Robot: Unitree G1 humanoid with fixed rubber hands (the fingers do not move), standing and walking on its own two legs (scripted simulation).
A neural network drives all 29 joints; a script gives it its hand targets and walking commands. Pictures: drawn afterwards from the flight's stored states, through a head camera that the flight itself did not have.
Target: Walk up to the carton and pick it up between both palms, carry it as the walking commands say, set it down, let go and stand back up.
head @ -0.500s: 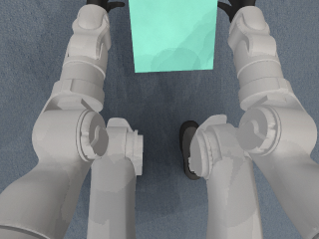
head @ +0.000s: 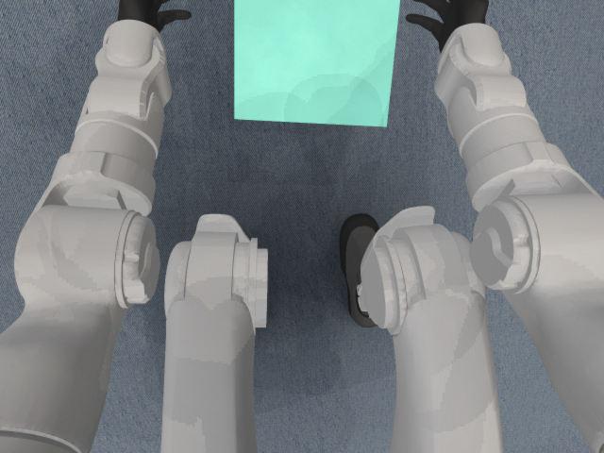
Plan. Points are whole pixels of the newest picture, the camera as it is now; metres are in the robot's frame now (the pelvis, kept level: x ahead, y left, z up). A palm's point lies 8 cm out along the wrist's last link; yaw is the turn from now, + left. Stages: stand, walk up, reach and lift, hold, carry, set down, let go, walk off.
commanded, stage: set down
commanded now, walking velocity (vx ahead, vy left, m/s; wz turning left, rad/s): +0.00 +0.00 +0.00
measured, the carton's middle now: (309, 21) +0.53 -0.01 -0.28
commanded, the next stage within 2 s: let go in 1.64 s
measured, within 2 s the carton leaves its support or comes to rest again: neither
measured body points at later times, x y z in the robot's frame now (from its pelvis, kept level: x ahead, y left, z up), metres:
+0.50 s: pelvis -0.01 +0.00 +0.02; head +0.34 +0.01 +0.29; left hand +0.55 +0.17 -0.13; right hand +0.52 -0.17 -0.14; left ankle +0.08 +0.11 -0.33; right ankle +0.12 -0.12 -0.33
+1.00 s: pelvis +0.01 +0.00 +0.14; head +0.34 +0.01 +0.45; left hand +0.56 +0.17 +0.01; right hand +0.52 -0.18 +0.01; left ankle +0.08 +0.11 -0.33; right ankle +0.12 -0.12 -0.33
